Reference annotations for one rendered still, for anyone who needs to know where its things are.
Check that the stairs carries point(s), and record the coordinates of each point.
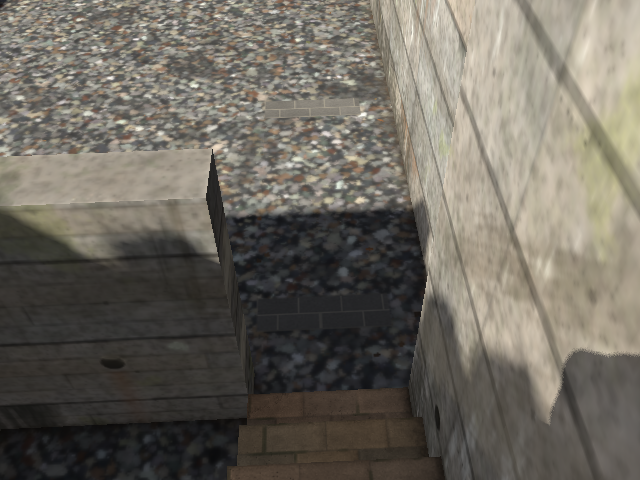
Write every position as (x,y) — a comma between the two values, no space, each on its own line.
(364,434)

